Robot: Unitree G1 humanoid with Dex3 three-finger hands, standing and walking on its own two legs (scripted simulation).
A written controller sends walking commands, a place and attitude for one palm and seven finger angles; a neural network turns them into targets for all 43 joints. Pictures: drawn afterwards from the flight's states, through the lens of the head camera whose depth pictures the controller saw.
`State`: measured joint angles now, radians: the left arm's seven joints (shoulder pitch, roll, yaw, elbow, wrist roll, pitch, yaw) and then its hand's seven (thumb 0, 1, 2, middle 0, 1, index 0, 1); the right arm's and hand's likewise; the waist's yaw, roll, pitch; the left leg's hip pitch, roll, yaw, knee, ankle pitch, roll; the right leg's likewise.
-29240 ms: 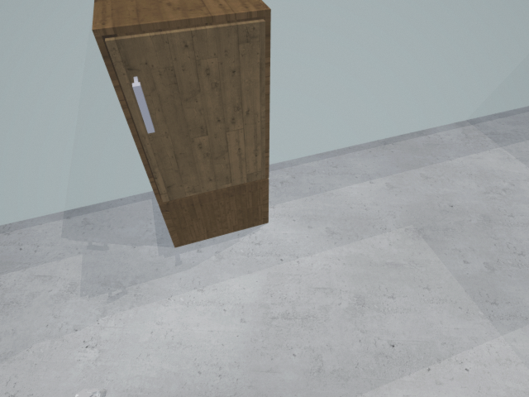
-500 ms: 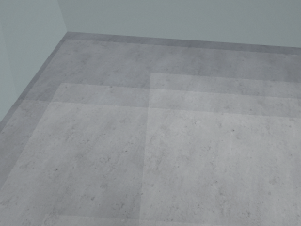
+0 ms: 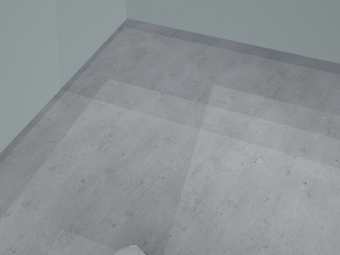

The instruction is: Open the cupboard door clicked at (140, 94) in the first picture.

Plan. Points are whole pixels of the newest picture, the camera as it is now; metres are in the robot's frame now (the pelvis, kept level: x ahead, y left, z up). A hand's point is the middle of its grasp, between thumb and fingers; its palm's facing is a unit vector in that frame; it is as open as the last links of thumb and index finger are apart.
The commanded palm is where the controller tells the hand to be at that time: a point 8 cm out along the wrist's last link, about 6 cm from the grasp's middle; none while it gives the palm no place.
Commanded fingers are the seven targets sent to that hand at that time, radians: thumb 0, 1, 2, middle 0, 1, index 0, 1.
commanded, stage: turn to face it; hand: left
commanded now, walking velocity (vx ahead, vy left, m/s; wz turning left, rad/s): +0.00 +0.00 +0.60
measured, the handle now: out of the picture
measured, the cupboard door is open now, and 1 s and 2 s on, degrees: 40 40 40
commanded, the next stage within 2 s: none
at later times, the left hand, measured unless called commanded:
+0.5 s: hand out of the picture +0.09 +0.16 -0.14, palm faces +0.28 -0.92 -0.28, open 7.4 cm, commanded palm none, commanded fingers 0.00 0.90 0.90 -0.20 -0.30 -0.20 -0.30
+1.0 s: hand out of the picture +0.04 +0.17 -0.15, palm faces +0.58 -0.76 -0.29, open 7.4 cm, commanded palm none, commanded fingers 0.00 0.90 0.90 -0.20 -0.30 -0.20 -0.30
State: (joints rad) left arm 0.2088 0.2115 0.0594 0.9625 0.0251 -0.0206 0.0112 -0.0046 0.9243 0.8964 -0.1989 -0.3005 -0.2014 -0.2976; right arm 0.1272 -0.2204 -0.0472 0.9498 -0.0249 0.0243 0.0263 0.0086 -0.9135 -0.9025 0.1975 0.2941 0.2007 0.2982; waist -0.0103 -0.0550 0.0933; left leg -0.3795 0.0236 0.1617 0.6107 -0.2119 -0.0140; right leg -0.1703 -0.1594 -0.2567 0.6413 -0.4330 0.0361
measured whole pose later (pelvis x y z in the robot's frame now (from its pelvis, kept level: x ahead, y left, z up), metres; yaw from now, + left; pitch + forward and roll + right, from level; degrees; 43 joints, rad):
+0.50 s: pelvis +0.05 -0.06 +0.01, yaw +18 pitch +1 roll +1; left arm 0.18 0.20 0.04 0.86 0.03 0.01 0.02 0.00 0.91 0.90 -0.20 -0.30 -0.20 -0.30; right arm 0.15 -0.26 -0.08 0.92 -0.02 0.08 0.02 0.01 -0.91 -0.90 0.20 0.29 0.20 0.30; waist -0.02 0.02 0.10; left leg -0.52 -0.01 0.00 1.11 -0.46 -0.05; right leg -0.26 -0.09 -0.09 0.56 -0.32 0.01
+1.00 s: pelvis +0.08 -0.07 +0.00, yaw +36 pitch +2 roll +0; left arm 0.16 0.26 0.07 0.85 0.02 0.03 0.00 0.01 0.91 0.90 -0.20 -0.30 -0.20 -0.30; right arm 0.16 -0.24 -0.06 0.90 -0.03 0.06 0.01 0.01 -0.91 -0.90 0.20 0.30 0.21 0.30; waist 0.00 0.01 0.08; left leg -0.36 -0.02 -0.10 0.60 -0.27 -0.02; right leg -0.32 -0.05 -0.03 0.60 -0.34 0.05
